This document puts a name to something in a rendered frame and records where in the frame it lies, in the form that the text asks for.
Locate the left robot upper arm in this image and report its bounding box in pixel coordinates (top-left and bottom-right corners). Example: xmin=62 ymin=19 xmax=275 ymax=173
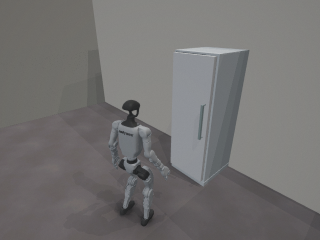
xmin=108 ymin=120 xmax=122 ymax=148

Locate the robot head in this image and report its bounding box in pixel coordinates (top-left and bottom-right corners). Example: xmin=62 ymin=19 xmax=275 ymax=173
xmin=121 ymin=100 xmax=140 ymax=128

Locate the robot left hand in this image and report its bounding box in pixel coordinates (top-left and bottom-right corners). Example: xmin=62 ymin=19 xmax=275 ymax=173
xmin=112 ymin=156 xmax=120 ymax=169

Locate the robot right hand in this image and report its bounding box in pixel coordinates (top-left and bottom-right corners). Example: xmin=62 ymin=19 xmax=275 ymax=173
xmin=159 ymin=166 xmax=171 ymax=181

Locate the right robot upper arm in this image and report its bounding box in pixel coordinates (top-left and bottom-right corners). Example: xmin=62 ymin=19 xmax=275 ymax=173
xmin=138 ymin=126 xmax=153 ymax=159

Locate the fridge door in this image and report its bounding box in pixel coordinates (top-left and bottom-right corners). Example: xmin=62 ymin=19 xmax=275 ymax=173
xmin=170 ymin=52 xmax=217 ymax=182

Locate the handle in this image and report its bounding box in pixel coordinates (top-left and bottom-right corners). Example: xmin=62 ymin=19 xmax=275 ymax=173
xmin=197 ymin=104 xmax=206 ymax=140

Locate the left robot thigh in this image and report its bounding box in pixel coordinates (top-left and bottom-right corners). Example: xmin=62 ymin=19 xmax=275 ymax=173
xmin=118 ymin=157 xmax=138 ymax=186

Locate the right robot forearm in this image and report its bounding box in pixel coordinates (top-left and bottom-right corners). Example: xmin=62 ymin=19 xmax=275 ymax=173
xmin=149 ymin=150 xmax=165 ymax=171

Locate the left robot forearm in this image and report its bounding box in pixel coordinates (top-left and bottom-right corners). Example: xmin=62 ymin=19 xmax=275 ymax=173
xmin=108 ymin=145 xmax=119 ymax=159

